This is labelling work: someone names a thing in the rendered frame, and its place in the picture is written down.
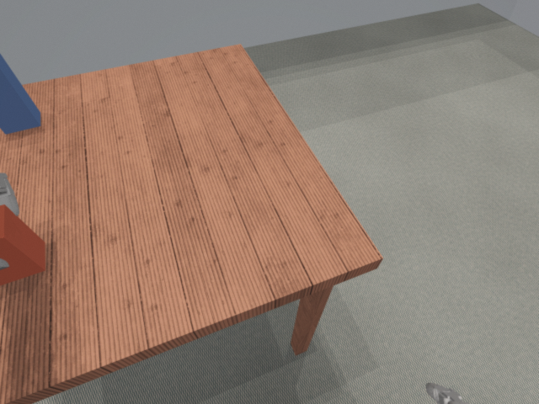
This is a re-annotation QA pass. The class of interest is right robot hand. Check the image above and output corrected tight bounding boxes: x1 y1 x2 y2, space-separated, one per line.
426 383 469 404

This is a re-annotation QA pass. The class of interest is left robot hand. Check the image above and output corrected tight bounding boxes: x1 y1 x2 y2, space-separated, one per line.
0 173 19 270

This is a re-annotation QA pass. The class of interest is table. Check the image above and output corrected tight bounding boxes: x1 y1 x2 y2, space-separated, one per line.
0 44 383 404

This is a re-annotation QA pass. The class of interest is sponge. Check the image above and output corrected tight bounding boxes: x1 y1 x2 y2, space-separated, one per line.
0 205 45 285

